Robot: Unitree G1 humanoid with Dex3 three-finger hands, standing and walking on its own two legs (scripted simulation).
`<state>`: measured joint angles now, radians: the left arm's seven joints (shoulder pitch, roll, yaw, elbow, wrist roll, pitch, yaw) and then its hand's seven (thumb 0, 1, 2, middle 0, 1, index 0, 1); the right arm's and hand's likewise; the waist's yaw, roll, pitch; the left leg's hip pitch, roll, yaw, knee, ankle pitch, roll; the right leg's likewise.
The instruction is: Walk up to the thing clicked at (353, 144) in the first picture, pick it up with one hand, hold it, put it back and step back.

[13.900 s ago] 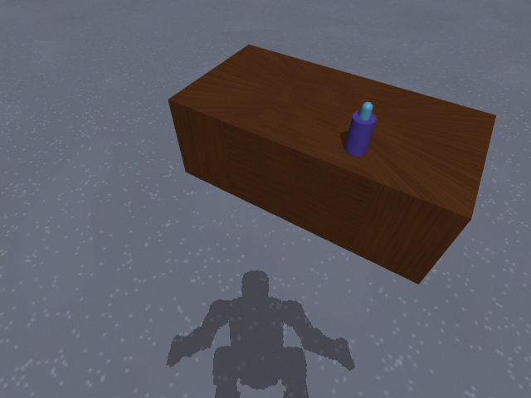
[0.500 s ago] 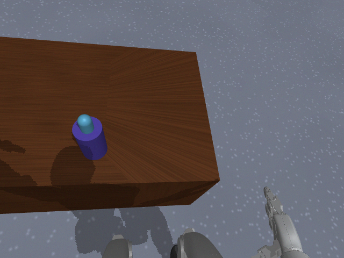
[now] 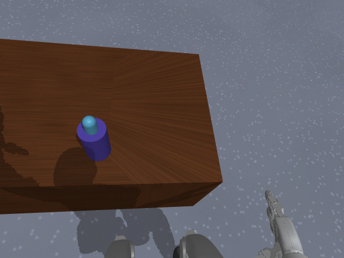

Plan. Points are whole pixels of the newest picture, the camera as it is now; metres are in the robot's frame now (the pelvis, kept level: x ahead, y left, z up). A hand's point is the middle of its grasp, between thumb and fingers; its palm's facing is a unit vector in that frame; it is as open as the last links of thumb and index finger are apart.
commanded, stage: go down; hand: left
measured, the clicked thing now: (94, 136) +0.47 +0.19 -0.15
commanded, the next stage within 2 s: none
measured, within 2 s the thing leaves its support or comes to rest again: neither
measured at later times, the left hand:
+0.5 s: hand out of the picture +0.40 +0.37 +0.09, palm faces +0.22 -0.98 +0.01, open 17.6 cm
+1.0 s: hand out of the picture +0.40 +0.37 +0.09, palm faces +0.20 -0.98 +0.01, open 17.6 cm
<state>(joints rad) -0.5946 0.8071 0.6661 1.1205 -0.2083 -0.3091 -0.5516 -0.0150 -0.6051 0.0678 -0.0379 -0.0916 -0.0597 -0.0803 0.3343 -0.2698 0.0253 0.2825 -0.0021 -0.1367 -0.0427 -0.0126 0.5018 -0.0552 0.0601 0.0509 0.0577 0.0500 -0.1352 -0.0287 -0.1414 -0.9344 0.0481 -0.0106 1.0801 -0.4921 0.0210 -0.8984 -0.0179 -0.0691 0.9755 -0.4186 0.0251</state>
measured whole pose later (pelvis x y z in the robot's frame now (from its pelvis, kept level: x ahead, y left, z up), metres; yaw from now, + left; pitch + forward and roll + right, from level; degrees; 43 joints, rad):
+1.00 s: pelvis +0.01 +0.00 +0.01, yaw +0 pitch +19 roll -4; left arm -0.58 0.79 0.66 1.08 -0.21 -0.27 -0.55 -0.02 -0.60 0.06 -0.04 -0.10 -0.06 -0.08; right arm 0.33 -0.26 0.03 0.32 0.00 -0.14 -0.05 -0.01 0.50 -0.05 0.06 0.05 0.06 0.05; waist -0.12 -0.02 -0.16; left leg -0.90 0.05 -0.01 1.05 -0.49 0.02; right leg -0.86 -0.02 -0.07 0.95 -0.42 0.02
